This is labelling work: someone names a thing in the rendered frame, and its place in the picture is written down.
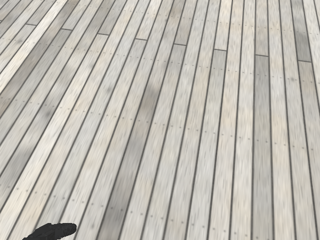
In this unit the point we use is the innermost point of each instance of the robot left hand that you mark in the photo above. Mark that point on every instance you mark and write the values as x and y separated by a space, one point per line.
52 231

